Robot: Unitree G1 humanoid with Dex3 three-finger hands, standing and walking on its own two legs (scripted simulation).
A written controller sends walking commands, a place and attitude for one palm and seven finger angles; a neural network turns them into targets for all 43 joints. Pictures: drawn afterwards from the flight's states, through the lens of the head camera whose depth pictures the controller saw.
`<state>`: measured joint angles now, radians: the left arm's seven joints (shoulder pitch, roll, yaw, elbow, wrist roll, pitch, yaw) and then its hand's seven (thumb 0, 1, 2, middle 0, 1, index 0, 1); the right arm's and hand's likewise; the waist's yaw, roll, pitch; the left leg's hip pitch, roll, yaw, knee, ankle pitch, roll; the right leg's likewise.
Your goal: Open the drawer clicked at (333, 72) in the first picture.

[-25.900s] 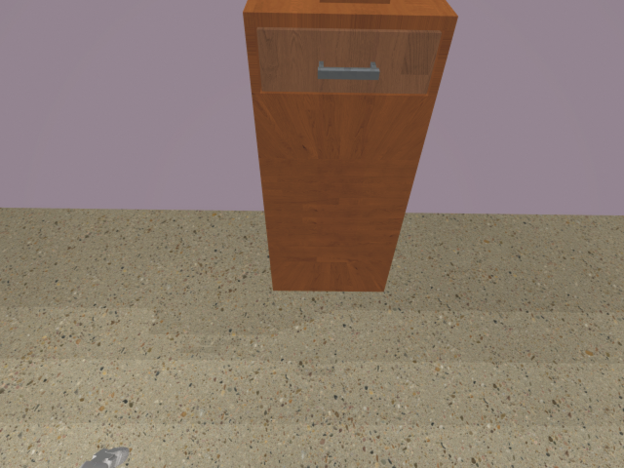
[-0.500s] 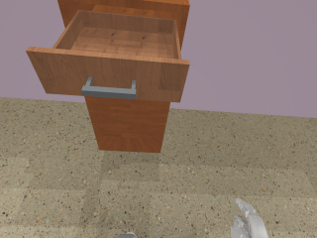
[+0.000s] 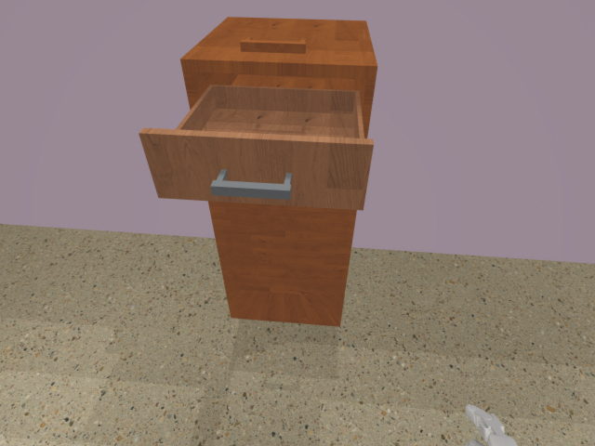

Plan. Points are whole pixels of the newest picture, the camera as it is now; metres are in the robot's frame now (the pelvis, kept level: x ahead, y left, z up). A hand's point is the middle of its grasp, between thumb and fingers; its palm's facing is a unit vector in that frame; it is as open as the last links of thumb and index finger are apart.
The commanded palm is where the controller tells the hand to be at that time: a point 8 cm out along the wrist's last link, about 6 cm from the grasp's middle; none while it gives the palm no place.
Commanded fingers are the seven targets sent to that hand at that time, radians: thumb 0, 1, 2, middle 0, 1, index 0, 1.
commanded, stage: stop stepping back and stand still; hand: left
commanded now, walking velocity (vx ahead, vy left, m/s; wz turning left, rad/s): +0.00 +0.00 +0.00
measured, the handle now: (253, 183) +0.50 +0.11 +0.13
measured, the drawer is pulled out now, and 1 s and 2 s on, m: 0.30 0.30 0.30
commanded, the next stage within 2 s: let the arm hang, fingers relaxed in 0.32 s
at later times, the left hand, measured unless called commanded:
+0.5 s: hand (18, 226) +0.23 +0.28 +0.26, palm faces +0.50 -0.74 -0.46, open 7.4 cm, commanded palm none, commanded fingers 0.00 0.90 0.90 -0.20 -0.30 -0.20 -0.30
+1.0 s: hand out of the picture -0.14 +0.21 -0.15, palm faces +0.08 -0.95 -0.29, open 7.2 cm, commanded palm none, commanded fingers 0.00 0.90 0.90 -0.20 -0.30 -0.20 -0.30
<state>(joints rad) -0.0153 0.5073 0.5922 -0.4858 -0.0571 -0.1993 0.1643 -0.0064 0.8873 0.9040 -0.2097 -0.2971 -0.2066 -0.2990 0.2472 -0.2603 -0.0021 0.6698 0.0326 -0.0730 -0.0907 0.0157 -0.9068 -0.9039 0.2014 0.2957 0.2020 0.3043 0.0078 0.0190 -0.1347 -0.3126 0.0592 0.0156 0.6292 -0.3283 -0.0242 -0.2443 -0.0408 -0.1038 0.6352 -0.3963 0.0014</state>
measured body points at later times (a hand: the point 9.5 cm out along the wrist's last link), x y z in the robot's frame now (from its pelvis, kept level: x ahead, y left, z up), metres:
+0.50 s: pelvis -0.04 +0.01 +0.00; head -0.06 -0.02 +0.45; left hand +0.20 +0.32 +0.28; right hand +0.13 -0.23 -0.10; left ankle +0.00 +0.14 -0.72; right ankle -0.04 -0.11 -0.72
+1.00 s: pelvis -0.08 +0.00 +0.01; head -0.06 -0.02 +0.46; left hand -0.15 +0.26 -0.13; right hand -0.11 -0.23 -0.15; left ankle -0.08 +0.11 -0.72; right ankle -0.04 -0.10 -0.72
